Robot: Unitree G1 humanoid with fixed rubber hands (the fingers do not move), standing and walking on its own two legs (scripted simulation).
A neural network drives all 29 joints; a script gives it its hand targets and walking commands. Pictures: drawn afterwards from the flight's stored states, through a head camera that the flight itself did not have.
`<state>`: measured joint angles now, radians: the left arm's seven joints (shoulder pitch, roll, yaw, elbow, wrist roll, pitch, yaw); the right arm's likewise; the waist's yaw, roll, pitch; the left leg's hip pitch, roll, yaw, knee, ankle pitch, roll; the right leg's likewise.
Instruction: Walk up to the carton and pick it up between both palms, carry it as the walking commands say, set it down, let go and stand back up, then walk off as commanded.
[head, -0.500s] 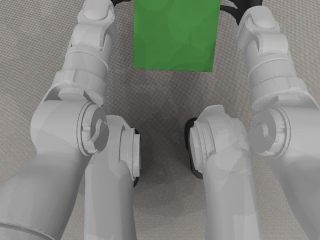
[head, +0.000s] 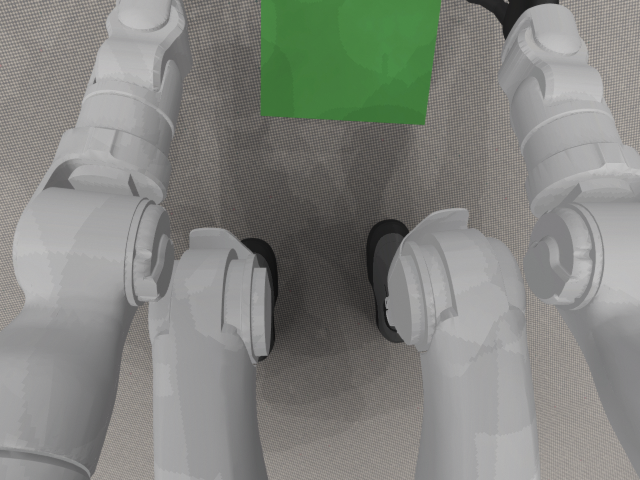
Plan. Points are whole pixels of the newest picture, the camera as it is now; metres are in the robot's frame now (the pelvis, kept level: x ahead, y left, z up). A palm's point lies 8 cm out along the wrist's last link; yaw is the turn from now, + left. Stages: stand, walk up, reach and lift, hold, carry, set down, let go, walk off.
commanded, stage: set down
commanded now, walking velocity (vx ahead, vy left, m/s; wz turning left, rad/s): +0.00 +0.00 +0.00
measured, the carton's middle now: out of the picture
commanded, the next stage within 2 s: let go in 1.66 s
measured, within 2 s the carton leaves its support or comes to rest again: neither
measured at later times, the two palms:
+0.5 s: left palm out of the picture +0.56 +0.12 -0.12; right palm out of the picture +0.52 -0.22 -0.12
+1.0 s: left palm out of the picture +0.56 +0.13 +0.02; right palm out of the picture +0.52 -0.21 +0.03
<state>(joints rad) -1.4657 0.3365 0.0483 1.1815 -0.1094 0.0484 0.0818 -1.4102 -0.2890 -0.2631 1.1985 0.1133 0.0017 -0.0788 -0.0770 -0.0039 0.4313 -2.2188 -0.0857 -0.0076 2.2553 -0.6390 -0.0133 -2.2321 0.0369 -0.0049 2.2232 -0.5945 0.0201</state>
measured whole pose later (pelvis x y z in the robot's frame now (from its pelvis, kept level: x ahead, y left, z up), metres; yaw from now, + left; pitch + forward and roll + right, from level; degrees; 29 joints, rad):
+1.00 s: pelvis +0.01 +0.00 +0.14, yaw -1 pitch +47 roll -1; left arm -1.25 0.26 0.17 0.91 -0.03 0.17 0.12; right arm -1.17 -0.21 -0.30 0.86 0.06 0.14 -0.11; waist -0.07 0.01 0.00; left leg -2.02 -0.07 -0.03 1.76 -0.55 -0.01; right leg -2.03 0.05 0.01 1.73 -0.50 0.01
